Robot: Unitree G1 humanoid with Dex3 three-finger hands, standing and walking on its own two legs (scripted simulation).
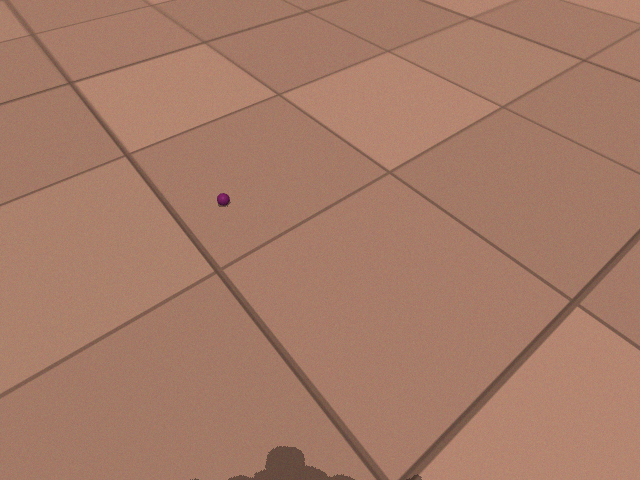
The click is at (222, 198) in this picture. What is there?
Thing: free ball
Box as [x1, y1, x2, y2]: [217, 193, 229, 205]
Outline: 221,193 218,195 217,201 220,204 224,205 228,202 229,198 226,194
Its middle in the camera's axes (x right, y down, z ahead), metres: -0.44 -0.20 +1.77
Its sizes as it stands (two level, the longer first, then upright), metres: 0.057 0.057 0.057
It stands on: the floor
